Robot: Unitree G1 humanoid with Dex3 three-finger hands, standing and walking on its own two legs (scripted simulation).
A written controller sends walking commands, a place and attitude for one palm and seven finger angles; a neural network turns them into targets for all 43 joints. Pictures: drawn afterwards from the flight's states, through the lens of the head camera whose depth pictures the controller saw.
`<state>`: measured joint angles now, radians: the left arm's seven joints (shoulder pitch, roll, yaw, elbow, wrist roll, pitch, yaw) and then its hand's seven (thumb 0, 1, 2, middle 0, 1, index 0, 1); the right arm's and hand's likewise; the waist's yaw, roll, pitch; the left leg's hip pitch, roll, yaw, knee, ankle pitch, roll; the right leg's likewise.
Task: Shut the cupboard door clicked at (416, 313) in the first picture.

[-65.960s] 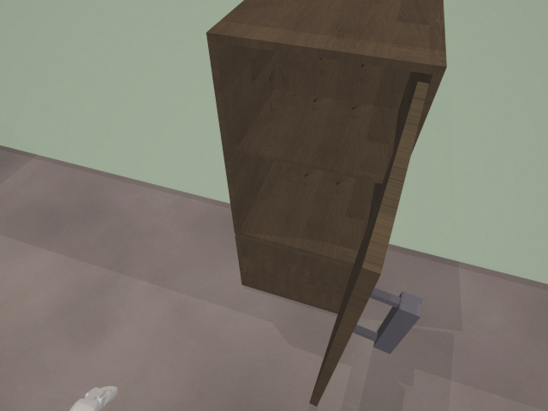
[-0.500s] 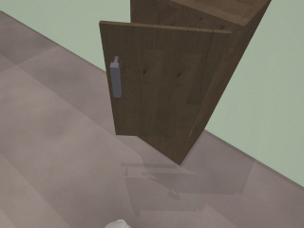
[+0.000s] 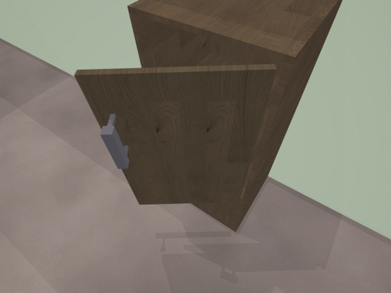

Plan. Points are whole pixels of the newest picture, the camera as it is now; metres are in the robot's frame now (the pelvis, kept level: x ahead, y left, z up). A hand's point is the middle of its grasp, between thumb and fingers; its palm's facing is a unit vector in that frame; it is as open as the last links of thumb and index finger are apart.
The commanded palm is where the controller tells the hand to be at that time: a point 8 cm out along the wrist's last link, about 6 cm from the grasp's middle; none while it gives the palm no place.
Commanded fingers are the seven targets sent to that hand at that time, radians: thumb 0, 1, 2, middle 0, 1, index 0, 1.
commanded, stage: come to a stop and stand still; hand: left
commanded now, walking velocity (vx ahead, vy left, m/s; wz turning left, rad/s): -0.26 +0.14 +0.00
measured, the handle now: (118, 141) +0.44 +0.20 +0.03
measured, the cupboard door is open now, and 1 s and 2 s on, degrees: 36 36 36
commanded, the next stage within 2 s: look again from close up in 1.18 s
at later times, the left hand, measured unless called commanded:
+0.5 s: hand out of the picture -0.03 +0.26 -0.17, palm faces +0.04 -0.98 -0.20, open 7.4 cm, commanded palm none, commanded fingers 0.00 0.90 0.90 -0.20 -0.30 -0.20 -0.30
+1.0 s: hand out of the picture -0.02 +0.17 -0.17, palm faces +0.00 -0.98 -0.21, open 7.2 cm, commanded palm none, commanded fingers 0.00 0.90 0.90 -0.20 -0.30 -0.20 -0.30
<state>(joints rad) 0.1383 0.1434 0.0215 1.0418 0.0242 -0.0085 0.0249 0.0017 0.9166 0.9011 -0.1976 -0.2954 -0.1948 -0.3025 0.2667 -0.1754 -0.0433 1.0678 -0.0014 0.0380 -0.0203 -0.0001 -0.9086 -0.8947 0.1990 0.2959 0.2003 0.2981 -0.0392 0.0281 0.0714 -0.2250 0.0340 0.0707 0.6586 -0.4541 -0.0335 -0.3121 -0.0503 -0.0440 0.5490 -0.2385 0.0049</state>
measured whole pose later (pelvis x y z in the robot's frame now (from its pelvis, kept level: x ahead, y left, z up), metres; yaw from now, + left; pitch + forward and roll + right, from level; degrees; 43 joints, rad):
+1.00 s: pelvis -0.05 -0.01 +0.01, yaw +0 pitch -2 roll +0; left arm 0.23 0.16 0.02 1.11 0.01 0.00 0.03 0.01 0.95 0.90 -0.20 -0.30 -0.20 -0.30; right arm 0.32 -0.15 -0.02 1.16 -0.02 0.02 -0.02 0.00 -0.91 -0.89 0.20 0.30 0.20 0.30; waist -0.04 0.01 0.04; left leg -0.21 0.07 0.01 0.42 -0.18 -0.06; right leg -0.09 0.03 -0.02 0.42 -0.30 -0.03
